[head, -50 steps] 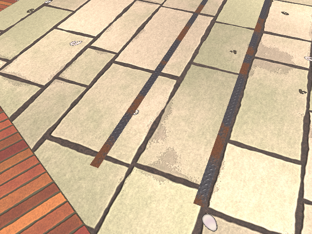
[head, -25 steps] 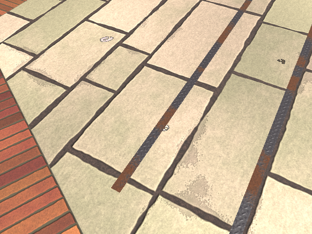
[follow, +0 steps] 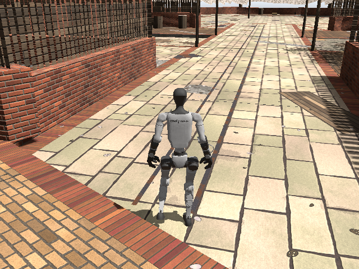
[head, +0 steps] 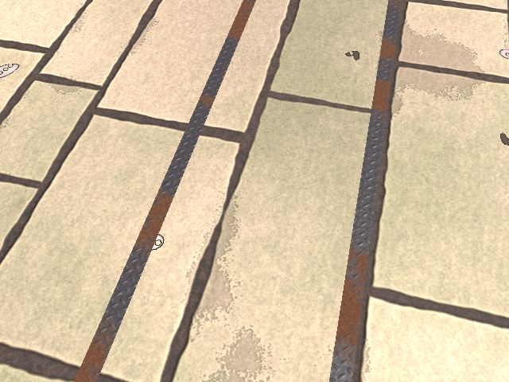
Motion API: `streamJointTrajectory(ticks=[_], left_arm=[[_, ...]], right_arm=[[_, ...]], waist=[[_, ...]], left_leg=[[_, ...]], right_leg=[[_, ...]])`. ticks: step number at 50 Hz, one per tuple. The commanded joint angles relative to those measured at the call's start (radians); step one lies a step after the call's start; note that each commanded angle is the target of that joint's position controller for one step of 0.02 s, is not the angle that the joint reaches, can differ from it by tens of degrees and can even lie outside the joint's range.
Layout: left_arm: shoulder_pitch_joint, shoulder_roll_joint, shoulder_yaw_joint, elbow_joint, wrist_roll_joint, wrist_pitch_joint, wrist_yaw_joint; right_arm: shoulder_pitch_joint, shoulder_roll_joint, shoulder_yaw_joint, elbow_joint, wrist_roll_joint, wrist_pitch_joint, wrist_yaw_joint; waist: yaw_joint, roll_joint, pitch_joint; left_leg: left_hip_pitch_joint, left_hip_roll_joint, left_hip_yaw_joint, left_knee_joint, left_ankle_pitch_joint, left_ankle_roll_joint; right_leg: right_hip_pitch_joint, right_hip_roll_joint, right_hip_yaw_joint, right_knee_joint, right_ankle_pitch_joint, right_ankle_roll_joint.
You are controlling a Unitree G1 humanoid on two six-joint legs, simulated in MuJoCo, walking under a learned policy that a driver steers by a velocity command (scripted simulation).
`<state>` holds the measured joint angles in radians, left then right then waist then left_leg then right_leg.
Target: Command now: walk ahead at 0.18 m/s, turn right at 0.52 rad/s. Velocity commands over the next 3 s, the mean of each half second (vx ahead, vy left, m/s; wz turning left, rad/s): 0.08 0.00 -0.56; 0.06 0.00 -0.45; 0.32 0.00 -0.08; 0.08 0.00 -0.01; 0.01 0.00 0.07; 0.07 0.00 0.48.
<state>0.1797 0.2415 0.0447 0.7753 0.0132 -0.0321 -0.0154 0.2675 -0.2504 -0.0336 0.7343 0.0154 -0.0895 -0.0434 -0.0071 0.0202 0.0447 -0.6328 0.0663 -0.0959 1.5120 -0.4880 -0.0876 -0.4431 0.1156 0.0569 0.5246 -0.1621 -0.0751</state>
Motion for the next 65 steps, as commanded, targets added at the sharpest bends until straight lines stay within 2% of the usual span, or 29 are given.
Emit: streamJointTrajectory(ticks=[1,5,8,11,12,13,14,15,17,20,24,28,31,32,33,34,35,37,40,42,46,51,55,57,58,59,60,61,65], left_arm=[[-0.009,0.200,0.056,-0.103,-0.013,-0.004,0.017],[0.010,0.201,0.068,-0.105,-0.032,0.029,0.047],[0.031,0.183,0.069,-0.110,-0.041,0.052,0.055],[-0.020,0.171,0.069,-0.142,-0.040,0.058,0.057],[-0.011,0.135,0.060,-0.154,-0.033,0.056,0.055],[0.048,0.072,0.043,-0.153,-0.017,0.051,0.051],[0.140,0.109,0.048,-0.175,-0.031,0.051,0.050],[0.165,0.192,0.067,-0.157,-0.025,0.053,0.045],[0.115,0.216,0.085,-0.137,-0.033,0.084,0.051],[0.087,0.151,0.070,-0.163,-0.035,0.104,0.047],[0.023,0.120,0.056,-0.201,-0.033,0.097,0.037],[0.019,0.143,0.063,-0.215,-0.032,0.099,0.019],[0.097,0.140,0.076,-0.188,-0.026,0.102,0.008],[0.123,0.165,0.086,-0.185,-0.020,0.101,0.013],[0.134,0.286,0.110,-0.209,-0.019,0.096,0.031],[0.132,0.329,0.111,-0.231,0.019,0.079,0.022],[0.105,0.294,0.103,-0.230,0.032,0.059,0.018],[0.012,0.220,0.079,-0.227,-0.008,0.046,0.028],[-0.009,0.162,0.051,-0.218,-0.014,0.046,0.043],[0.006,0.152,0.047,-0.202,-0.010,0.041,0.046],[0.080,0.183,0.054,-0.157,-0.014,0.040,0.044],[0.109,0.214,0.058,-0.121,-0.018,0.020,0.032],[0.085,0.204,0.051,-0.107,-0.033,0.020,0.028],[0.052,0.148,0.032,-0.115,-0.024,0.015,0.025],[0.013,0.086,0.015,-0.136,-0.015,0.006,0.022],[0.012,0.094,0.016,-0.178,-0.027,-0.014,0.028],[-0.009,0.179,0.039,-0.177,-0.033,-0.025,0.030],[0.006,0.192,0.046,-0.165,-0.040,-0.033,0.024],[-0.017,0.140,0.042,-0.156,-0.022,-0.040,0.007]], right_arm=[[0.042,-0.113,-0.036,-0.077,-0.032,0.022,-0.025],[-0.043,-0.065,-0.025,-0.063,-0.019,0.018,-0.002],[-0.146,-0.078,-0.033,-0.087,-0.020,0.026,0.012],[-0.127,-0.108,-0.054,-0.086,-0.031,0.024,0.017],[-0.100,-0.143,-0.066,-0.082,-0.040,0.021,0.011],[-0.077,-0.194,-0.075,-0.093,-0.052,0.028,-0.001],[-0.034,-0.196,-0.079,-0.076,-0.074,0.042,-0.001],[-0.077,-0.165,-0.074,-0.094,-0.048,0.048,0.001],[-0.159,-0.101,-0.055,-0.114,-0.035,0.059,0.004],[-0.200,-0.124,-0.062,-0.107,-0.036,0.077,0.003],[-0.183,-0.157,-0.078,-0.090,-0.033,0.085,-0.003],[-0.171,-0.193,-0.091,-0.073,-0.016,0.091,0.003],[-0.175,-0.187,-0.092,-0.057,0.004,0.099,0.005],[-0.135,-0.153,-0.086,-0.038,0.001,0.102,0.010],[-0.119,-0.087,-0.065,-0.066,-0.046,0.102,0.019],[-0.227,-0.118,-0.073,-0.116,-0.039,0.092,0.010],[-0.264,-0.160,-0.085,-0.113,-0.023,0.091,0.004],[-0.200,-0.167,-0.095,-0.063,-0.026,0.098,-0.009],[-0.149,-0.145,-0.089,-0.035,-0.024,0.098,0.002],[-0.159,-0.125,-0.078,-0.029,-0.017,0.097,0.009],[-0.228,-0.127,-0.066,-0.041,-0.005,0.083,0.035],[-0.251,-0.140,-0.061,-0.037,0.001,0.031,0.057],[-0.173,-0.117,-0.053,-0.002,0.002,-0.003,0.069],[-0.033,-0.136,-0.061,0.046,-0.001,-0.007,0.062],[0.070,-0.192,-0.073,0.071,-0.006,-0.007,0.054],[0.135,-0.285,-0.099,0.091,-0.011,-0.005,0.059],[0.139,-0.232,-0.085,0.084,-0.007,-0.011,0.062],[0.104,-0.189,-0.069,0.074,-0.006,-0.015,0.059],[0.036,-0.153,-0.047,0.060,-0.009,-0.009,0.054]], waist=[[-0.035,-0.062,-0.163],[-0.014,-0.123,-0.254],[0.009,-0.128,-0.221],[-0.039,-0.142,-0.171],[-0.041,-0.102,-0.176],[-0.015,0.070,-0.215],[0.022,0.255,-0.297],[0.024,0.202,-0.280],[0.022,0.100,-0.185],[0.028,0.118,-0.124],[-0.003,0.160,-0.165],[-0.009,0.188,-0.173],[0.037,0.153,-0.167],[0.039,0.058,-0.137],[0.000,-0.276,-0.113],[0.064,-0.314,-0.127],[0.068,-0.217,-0.106],[0.012,-0.142,-0.101],[-0.009,-0.151,-0.149],[0.000,-0.142,-0.152],[0.063,-0.187,-0.090],[0.087,-0.157,-0.018],[0.026,-0.122,-0.040],[-0.042,-0.089,-0.098],[-0.078,0.032,-0.119],[-0.080,0.247,-0.121],[-0.100,0.183,-0.053],[-0.078,0.133,-0.008],[-0.039,0.092,0.022]], left_leg=[[-0.038,0.026,0.003,-0.420,0.105,-0.023],[0.171,-0.079,0.030,-0.752,0.367,-0.011],[0.195,-0.104,-0.001,-0.871,0.390,0.007],[0.317,-0.091,-0.018,-1.062,0.468,0.051],[0.442,0.002,-0.061,-1.103,0.577,0.089],[0.594,0.212,-0.222,-1.096,0.875,0.180],[0.660,0.388,-0.473,-1.122,0.914,0.359],[0.622,0.380,-0.486,-1.142,0.765,0.389],[0.510,0.241,-0.266,-1.148,0.581,0.307],[0.394,0.158,-0.099,-1.193,0.524,0.278],[0.442,0.193,-0.030,-1.191,0.569,0.299],[0.447,0.231,-0.001,-1.178,0.513,0.290],[0.380,0.206,0.063,-1.077,0.402,0.211],[0.277,0.159,0.132,-0.955,0.288,0.136],[0.004,0.020,0.256,-0.629,-0.043,0.018],[-0.094,-0.064,0.097,-0.461,-0.176,0.012],[-0.102,-0.048,0.041,-0.377,-0.116,0.027],[-0.099,-0.023,0.017,-0.377,0.045,0.037],[0.002,-0.033,0.027,-0.373,0.166,0.016],[0.028,-0.029,0.027,-0.477,0.199,0.009],[0.060,-0.028,0.053,-0.734,0.225,0.019],[0.115,-0.034,0.073,-0.900,0.155,0.077],[0.325,-0.066,0.118,-1.063,0.243,0.132],[0.571,-0.026,0.069,-1.085,0.272,0.161],[0.718,0.102,-0.097,-1.136,0.217,0.210],[0.809,0.268,-0.417,-1.247,0.069,0.336],[0.804,0.328,-0.523,-1.290,-0.008,0.390],[0.784,0.297,-0.465,-1.292,-0.023,0.368],[0.679,0.185,-0.219,-1.341,0.330,0.298]], right_leg=[[0.179,-0.331,0.331,-0.142,0.742,-0.245],[0.152,-0.223,0.225,-0.115,0.708,-0.153],[0.180,-0.214,0.302,-0.098,0.487,-0.115],[0.149,-0.174,0.372,-0.039,0.220,-0.069],[0.071,-0.128,0.353,0.043,0.073,-0.028],[-0.055,-0.023,0.218,0.268,-0.307,0.030],[-0.162,0.038,0.133,0.470,-0.564,0.075],[-0.201,-0.031,0.115,0.628,-0.505,0.110],[-0.213,-0.074,0.082,0.728,-0.376,0.145],[-0.142,-0.090,0.005,0.643,-0.273,0.164],[-0.059,-0.127,-0.033,0.433,-0.256,0.158],[0.049,-0.130,-0.078,0.248,-0.219,0.116],[0.219,-0.087,-0.126,0.004,-0.079,0.043],[0.308,-0.116,-0.041,-0.099,0.006,0.002],[0.435,-0.387,0.342,-0.161,0.306,-0.104],[0.338,-0.498,0.501,-0.206,0.340,-0.267],[0.312,-0.451,0.446,-0.228,0.244,-0.256],[0.321,-0.358,0.319,-0.201,0.197,-0.148],[0.322,-0.311,0.229,-0.180,0.375,-0.127],[0.357,-0.296,0.200,-0.173,0.403,-0.123],[0.365,-0.301,0.290,-0.292,-0.176,-0.142],[0.354,-0.331,0.358,-0.317,-0.270,-0.162],[0.267,-0.298,0.332,-0.265,-0.238,-0.138],[0.128,-0.238,0.274,-0.147,-0.186,-0.090],[-0.031,-0.147,0.147,0.066,-0.201,-0.029],[-0.238,-0.042,0.001,0.297,-0.329,0.024],[-0.380,-0.085,0.029,0.479,-0.433,0.042],[-0.423,-0.124,0.056,0.549,-0.355,0.035],[-0.374,-0.194,0.008,0.479,-0.109,0.056]])
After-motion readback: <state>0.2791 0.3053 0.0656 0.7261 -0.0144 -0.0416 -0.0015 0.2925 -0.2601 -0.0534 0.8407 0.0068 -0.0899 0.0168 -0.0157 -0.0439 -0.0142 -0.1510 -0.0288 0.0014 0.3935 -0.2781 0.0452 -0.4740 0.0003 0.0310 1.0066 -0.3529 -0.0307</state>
